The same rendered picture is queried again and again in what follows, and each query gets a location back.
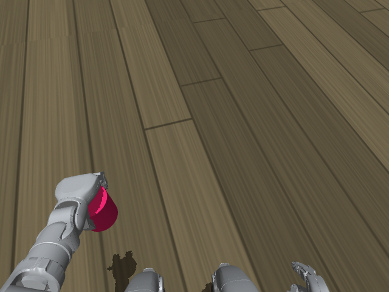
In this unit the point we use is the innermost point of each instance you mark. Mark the mug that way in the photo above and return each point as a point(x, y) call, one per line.
point(102, 211)

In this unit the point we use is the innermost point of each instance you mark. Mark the left robot arm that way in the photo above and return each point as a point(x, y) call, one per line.
point(43, 269)

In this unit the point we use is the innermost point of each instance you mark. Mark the right robot hand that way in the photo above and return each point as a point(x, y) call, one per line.
point(314, 283)

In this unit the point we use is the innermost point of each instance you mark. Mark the left robot hand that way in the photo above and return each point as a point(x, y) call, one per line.
point(84, 187)

